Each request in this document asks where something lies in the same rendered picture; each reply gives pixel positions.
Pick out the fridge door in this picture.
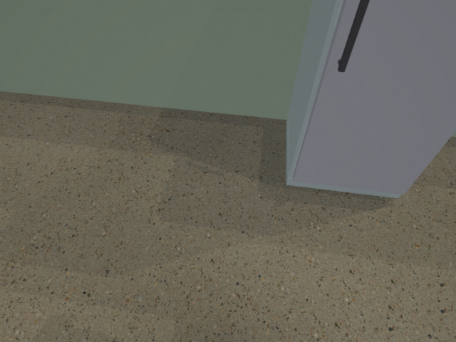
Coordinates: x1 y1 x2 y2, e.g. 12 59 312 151
293 0 456 195

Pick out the handle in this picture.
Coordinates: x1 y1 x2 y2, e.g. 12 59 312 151
338 0 370 72

